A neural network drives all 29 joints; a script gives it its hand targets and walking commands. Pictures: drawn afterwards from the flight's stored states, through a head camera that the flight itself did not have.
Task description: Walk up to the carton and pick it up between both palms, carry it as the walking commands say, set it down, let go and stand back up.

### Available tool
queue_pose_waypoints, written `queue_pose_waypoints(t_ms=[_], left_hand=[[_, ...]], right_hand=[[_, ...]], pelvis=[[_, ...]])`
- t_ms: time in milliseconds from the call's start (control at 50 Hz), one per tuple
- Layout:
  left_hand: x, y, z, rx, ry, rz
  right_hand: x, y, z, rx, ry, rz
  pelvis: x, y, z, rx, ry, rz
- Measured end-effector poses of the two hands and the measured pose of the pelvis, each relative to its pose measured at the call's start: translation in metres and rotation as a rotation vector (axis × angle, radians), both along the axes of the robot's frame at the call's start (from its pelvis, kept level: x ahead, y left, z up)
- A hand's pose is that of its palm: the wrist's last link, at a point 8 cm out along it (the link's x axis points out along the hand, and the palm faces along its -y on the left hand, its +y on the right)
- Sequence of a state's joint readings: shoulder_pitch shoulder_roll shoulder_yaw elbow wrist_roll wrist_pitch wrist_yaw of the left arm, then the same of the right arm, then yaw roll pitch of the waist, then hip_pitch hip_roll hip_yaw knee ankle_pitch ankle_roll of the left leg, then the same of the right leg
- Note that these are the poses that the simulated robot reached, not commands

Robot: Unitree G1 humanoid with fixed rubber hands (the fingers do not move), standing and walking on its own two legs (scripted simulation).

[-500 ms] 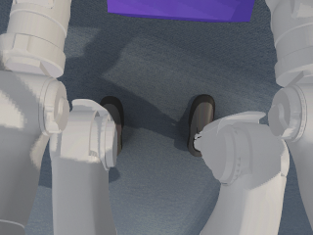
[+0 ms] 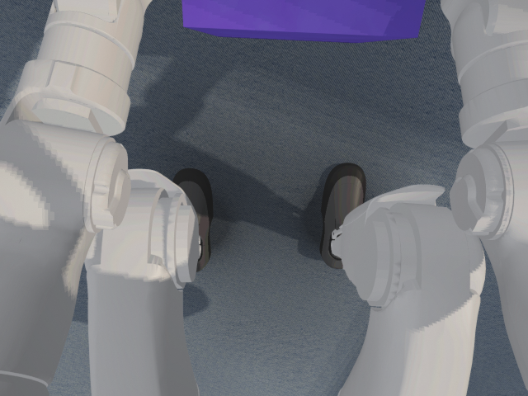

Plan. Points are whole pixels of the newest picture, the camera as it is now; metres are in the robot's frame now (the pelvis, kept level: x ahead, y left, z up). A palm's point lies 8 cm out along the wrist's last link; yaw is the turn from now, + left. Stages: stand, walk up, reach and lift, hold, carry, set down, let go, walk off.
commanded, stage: reach and lift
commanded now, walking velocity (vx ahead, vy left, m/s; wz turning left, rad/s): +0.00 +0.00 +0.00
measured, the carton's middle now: out of the picture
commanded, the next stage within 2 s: none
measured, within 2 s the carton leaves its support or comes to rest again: leaves its support in 1.12 s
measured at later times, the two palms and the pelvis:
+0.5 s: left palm out of the picture +0.56 +0.12 -0.20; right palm out of the picture +0.55 -0.18 -0.21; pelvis +0.00 +0.00 +0.00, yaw +0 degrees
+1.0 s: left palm out of the picture +0.56 +0.12 -0.20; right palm out of the picture +0.55 -0.18 -0.21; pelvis +0.00 +0.00 -0.01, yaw +0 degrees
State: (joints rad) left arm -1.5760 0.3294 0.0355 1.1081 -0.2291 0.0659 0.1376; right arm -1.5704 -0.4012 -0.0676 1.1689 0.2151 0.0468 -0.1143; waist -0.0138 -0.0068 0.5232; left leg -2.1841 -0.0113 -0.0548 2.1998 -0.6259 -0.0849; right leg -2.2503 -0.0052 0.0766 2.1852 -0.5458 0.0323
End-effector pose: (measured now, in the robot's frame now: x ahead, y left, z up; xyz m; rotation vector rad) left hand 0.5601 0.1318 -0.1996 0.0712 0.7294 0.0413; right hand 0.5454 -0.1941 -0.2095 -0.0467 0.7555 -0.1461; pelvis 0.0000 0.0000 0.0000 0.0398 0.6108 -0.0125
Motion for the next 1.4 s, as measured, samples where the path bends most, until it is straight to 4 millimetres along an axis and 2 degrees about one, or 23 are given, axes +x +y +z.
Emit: queue_pose_waypoints(t_ms=[80,660,1000,1140,1280,1400], left_hand=[[-0.001,-0.011,-0.001,-0.025,0.003,-0.013],[0.0,-0.008,-0.002,-0.089,0.032,-0.001],[0.001,-0.01,0.0,-0.054,0.035,0.007],[0.001,-0.016,0.013,0.004,0.038,0.013],[0.007,-0.02,0.048,0.044,0.002,0.002],[0.007,-0.021,0.072,-0.012,-0.009,0.051]], right_hand=[[0.002,0.012,0.001,0.018,0.001,0.035],[0.004,0.01,0.0,0.044,0.029,0.045],[0.005,0.012,0.003,0.03,0.05,0.026],[0.004,0.012,0.012,-0.007,0.068,0.006],[0.004,0.01,0.038,0.024,0.035,-0.012],[0.002,0.009,0.06,0.003,0.024,0.005]], pelvis=[[0.0,0.0,0.0,0.0,0.0,0.0],[0.001,0.0,-0.008,-0.001,-0.017,0.002],[0.0,0.001,-0.009,-0.004,-0.025,0.003],[-0.004,0.002,-0.009,-0.008,-0.046,0.004],[-0.009,0.002,-0.005,-0.01,-0.088,0.004],[-0.014,0.0,0.005,-0.006,-0.107,0.002]])
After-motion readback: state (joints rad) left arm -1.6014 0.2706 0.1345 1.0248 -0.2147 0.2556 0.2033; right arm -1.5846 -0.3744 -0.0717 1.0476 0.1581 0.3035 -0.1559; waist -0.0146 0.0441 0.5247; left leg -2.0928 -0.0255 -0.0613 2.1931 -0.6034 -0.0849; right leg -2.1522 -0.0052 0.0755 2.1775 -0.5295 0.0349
